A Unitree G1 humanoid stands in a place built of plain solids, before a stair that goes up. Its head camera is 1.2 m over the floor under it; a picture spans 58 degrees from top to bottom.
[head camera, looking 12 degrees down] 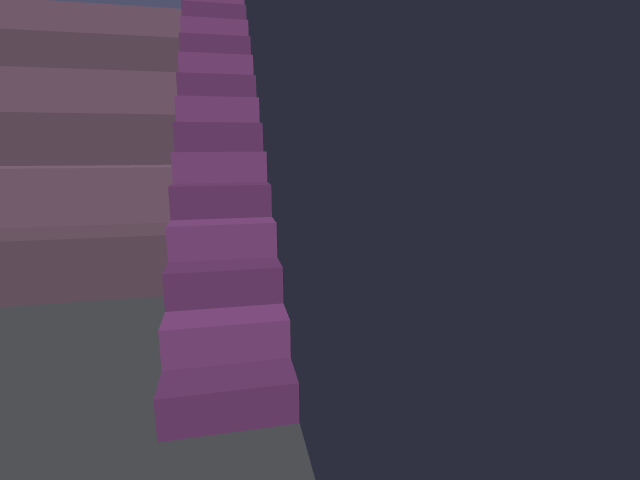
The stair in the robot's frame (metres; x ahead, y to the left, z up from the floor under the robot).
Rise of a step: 0.20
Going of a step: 0.24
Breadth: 0.60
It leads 12 degrees to the left of straight ahead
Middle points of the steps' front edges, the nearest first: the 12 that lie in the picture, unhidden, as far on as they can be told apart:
1.65 0.38 0.20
1.89 0.44 0.39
2.12 0.49 0.59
2.36 0.54 0.78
2.59 0.59 0.98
2.83 0.64 1.18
3.06 0.69 1.37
3.29 0.75 1.57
3.53 0.80 1.76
3.76 0.85 1.96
4.00 0.90 2.15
4.23 0.95 2.35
